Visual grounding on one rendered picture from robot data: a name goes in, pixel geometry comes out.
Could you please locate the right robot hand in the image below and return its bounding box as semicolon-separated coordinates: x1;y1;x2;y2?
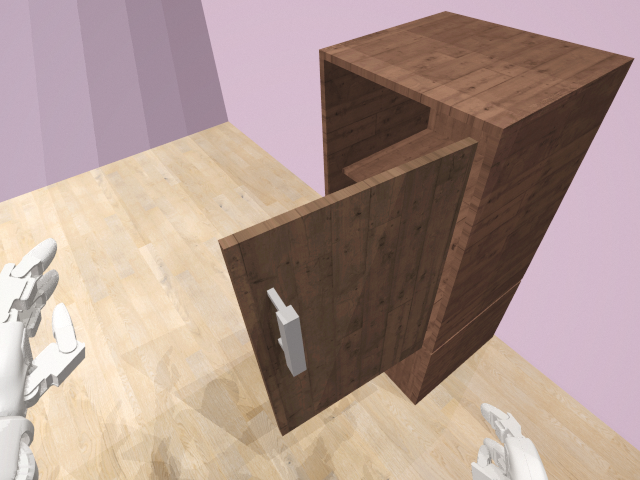
471;403;548;480

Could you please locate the left robot hand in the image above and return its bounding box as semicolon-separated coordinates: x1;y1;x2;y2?
0;238;85;418

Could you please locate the handle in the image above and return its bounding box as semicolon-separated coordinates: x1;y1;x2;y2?
267;288;307;377

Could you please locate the robot left forearm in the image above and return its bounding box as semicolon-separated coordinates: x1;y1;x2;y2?
0;416;39;480

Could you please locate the cupboard door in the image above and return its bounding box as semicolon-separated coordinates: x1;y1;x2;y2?
218;137;478;436

